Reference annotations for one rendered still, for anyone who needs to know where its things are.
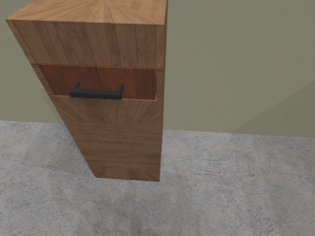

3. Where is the drawer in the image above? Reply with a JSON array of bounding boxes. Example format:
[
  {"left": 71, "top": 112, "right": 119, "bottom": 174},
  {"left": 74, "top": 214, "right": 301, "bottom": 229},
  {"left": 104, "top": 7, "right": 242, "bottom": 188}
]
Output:
[{"left": 37, "top": 63, "right": 157, "bottom": 100}]

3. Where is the cabinet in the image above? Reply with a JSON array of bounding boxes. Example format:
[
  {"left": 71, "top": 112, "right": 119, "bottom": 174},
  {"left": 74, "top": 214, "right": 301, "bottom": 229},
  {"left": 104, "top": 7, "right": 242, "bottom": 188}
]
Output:
[{"left": 5, "top": 0, "right": 168, "bottom": 182}]

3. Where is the handle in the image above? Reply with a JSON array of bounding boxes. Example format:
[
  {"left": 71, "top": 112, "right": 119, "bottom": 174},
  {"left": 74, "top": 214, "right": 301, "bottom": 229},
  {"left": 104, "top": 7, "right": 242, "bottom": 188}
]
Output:
[{"left": 69, "top": 81, "right": 124, "bottom": 100}]

